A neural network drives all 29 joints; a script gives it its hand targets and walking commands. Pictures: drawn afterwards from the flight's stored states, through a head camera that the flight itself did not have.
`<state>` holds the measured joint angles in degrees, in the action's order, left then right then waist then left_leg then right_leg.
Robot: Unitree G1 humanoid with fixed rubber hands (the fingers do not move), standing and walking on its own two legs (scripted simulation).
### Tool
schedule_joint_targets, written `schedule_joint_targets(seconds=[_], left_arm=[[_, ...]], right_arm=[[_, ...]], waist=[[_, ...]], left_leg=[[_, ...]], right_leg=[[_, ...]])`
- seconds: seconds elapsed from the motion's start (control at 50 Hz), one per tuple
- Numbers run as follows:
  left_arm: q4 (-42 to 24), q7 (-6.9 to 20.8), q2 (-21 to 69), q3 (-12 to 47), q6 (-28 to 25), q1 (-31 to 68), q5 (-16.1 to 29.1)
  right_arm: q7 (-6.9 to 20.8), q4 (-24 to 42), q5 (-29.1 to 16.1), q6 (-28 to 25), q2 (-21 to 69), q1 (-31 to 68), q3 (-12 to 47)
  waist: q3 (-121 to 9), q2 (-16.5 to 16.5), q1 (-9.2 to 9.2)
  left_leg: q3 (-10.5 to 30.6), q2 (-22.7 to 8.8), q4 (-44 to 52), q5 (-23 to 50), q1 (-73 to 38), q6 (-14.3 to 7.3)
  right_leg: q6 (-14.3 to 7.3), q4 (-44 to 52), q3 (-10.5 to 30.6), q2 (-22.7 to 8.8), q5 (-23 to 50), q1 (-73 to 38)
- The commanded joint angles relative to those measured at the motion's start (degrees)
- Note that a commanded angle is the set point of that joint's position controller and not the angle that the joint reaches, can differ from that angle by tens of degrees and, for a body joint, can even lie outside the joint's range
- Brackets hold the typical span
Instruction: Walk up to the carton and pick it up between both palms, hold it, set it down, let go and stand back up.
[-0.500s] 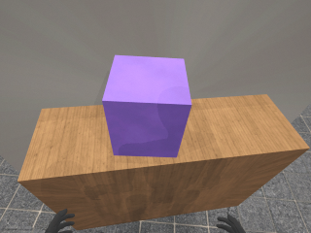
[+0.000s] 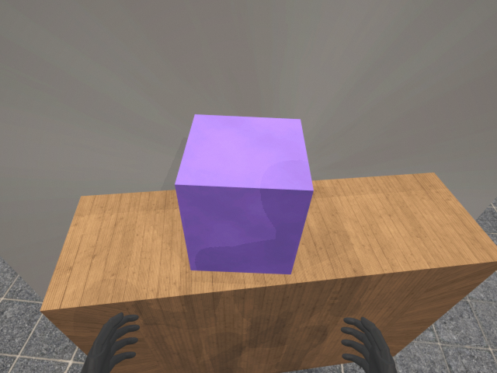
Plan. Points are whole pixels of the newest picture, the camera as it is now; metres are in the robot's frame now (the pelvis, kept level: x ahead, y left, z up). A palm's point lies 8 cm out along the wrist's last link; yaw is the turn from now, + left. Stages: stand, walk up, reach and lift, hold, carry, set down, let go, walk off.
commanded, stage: reach and lift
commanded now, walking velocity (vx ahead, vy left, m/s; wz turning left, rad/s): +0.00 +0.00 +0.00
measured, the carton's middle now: (244, 196) +0.46 +0.03 +0.03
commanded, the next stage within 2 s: none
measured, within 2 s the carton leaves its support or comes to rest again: neither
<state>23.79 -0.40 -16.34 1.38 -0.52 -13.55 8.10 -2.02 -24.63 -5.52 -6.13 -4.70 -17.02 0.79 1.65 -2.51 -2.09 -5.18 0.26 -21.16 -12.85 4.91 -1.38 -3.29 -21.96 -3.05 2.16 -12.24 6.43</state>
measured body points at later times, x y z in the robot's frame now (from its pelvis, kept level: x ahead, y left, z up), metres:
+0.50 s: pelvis +0.02 +0.02 +0.00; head +0.01 +0.03 +0.45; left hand +0.22 +0.25 -0.01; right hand +0.23 -0.18 -0.01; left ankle -0.01 +0.10 -0.74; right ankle +0.00 -0.08 -0.74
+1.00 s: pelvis +0.00 +0.02 +0.00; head +0.00 +0.03 +0.45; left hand +0.29 +0.25 +0.06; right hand +0.30 -0.18 +0.06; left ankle -0.01 +0.10 -0.74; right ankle +0.00 -0.08 -0.74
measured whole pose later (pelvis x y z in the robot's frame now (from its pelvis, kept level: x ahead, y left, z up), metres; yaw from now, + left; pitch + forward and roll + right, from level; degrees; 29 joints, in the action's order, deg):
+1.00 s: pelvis +0.00 +0.02 +0.00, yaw -1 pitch -2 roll -1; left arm 5.7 -1.4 -14.4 -4.2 14.7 2.6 11.1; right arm -4.6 -10.2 -17.4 6.6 -12.8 1.7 -0.8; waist 1.7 -0.5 -2.4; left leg -5.6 0.1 -20.5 -12.8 5.8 -2.5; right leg -2.2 -16.8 -2.4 2.5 -9.4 5.4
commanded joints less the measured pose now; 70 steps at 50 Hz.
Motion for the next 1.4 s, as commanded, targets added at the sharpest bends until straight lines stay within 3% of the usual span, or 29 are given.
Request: schedule_joint_targets(seconds=[0.0, 0.28, 0.48, 0.56, 0.76, 0.78, 0.84, 1.02, 1.22, 1.38], left_arm=[[-11.56, -0.30, -8.07, -3.85, -4.28, 4.70, -0.23], [-18.99, -0.81, -6.19, -2.06, -10.22, 1.99, 1.96], [-18.59, -1.44, -5.27, -1.42, -12.59, 8.02, 3.94], [-20.36, -1.95, -4.95, -1.81, -9.57, 11.98, 3.29], [-29.72, -2.41, -3.48, -5.44, 6.00, 22.07, 2.86], [-33.05, -2.41, -5.55, -6.54, 6.81, 21.74, 2.93], [-32.01, -1.55, -4.65, -7.96, 9.99, 25.26, 2.69], [-27.55, -1.06, -5.88, -8.61, 15.39, 39.47, 4.12], [-24.16, -1.20, -10.29, -11.68, 19.26, 53.31, 4.85], [-18.79, -0.25, -12.31, -13.25, 23.33, 62.36, 4.46]], right_arm=[[-0.32, 10.15, -1.28, -3.42, -4.75, 3.72, -1.16], [-0.24, 16.13, -4.93, -7.81, -7.35, 3.25, -1.28], [-0.09, 19.25, -6.82, -7.37, -8.75, 10.13, -1.72], [-0.49, 18.99, -7.66, -4.60, -9.86, 13.12, -2.10], [-1.85, 25.77, -9.50, 4.89, -12.94, 22.95, -4.03], [-2.13, 28.84, -10.63, 5.10, -14.76, 25.17, -4.68], [-2.79, 26.79, -11.39, 7.65, -14.64, 27.78, -4.23], [-1.86, 23.85, -11.76, 13.45, -15.77, 40.99, -6.12], [-2.98, 20.72, -12.08, 16.83, -17.72, 55.33, -5.88], [-4.37, 16.03, -12.95, 19.98, -18.36, 64.73, -5.13]], waist=[[-3.39, 5.36, -0.02], [-5.80, 6.53, -0.02], [-5.78, 4.11, -0.15], [-6.14, 5.27, -0.22], [-11.06, 5.28, -0.16], [-14.18, 3.10, -0.09], [-13.40, 4.29, -0.14], [-16.25, 4.98, 0.31], [-26.88, 4.02, -0.29], [-30.19, 3.34, 0.49]], left_leg=[[3.50, -1.28, 3.57, 13.54, 0.72, 1.87], [5.72, -1.63, 0.36, 26.48, -3.32, 4.17], [6.77, -2.24, 0.64, 23.05, -0.93, 3.73], [6.73, -2.29, 1.24, 22.63, -1.00, 3.74], [6.30, -2.27, 2.30, 26.38, -3.47, 3.79], [6.29, -2.49, 0.52, 30.77, -4.35, 3.27], [6.28, -2.41, 0.68, 30.79, -5.17, 3.18], [5.94, -2.68, 2.97, 17.94, -2.72, 1.79], [4.88, -2.39, 0.96, 21.68, -1.00, 1.03], [4.57, -2.02, 0.40, 22.05, 0.36, 0.64]], right_leg=[[1.20, 5.86, 6.03, -4.20, 8.23, -1.06], [0.37, 5.20, 5.80, -3.07, 17.41, -2.50], [0.00, 4.82, 6.79, -3.03, 14.59, -3.81], [-0.40, 5.04, 6.93, -2.74, 13.65, -4.17], [-0.38, 5.70, 6.38, -1.92, 17.19, -4.31], [-0.46, 5.19, 6.52, -0.97, 19.70, -5.12], [-0.55, 6.21, 6.50, -1.14, 17.80, -3.58], [-0.47, 6.91, 6.30, -1.83, 8.86, -0.18], [0.88, 3.70, 6.60, -1.67, 15.61, -3.67], [1.95, 2.73, 6.56, -1.99, 20.40, -6.32]])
